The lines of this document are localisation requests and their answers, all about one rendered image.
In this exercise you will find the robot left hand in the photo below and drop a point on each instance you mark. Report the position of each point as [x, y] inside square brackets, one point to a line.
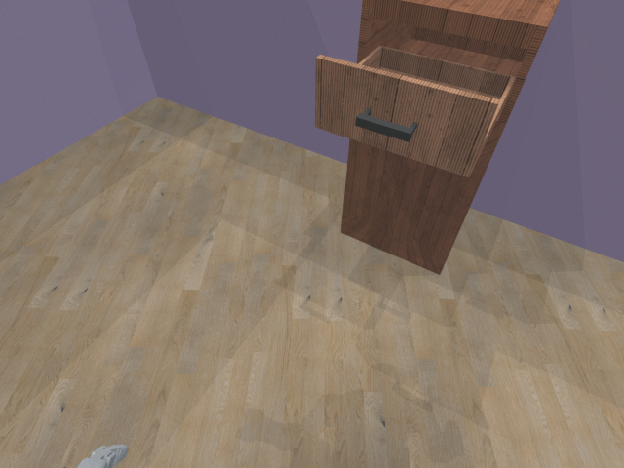
[105, 457]

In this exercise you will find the drawer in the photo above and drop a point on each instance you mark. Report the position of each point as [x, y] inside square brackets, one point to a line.
[455, 105]

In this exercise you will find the handle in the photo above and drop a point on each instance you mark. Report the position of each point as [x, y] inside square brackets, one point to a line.
[384, 127]

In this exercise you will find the cabinet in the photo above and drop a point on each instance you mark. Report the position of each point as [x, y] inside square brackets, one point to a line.
[404, 207]

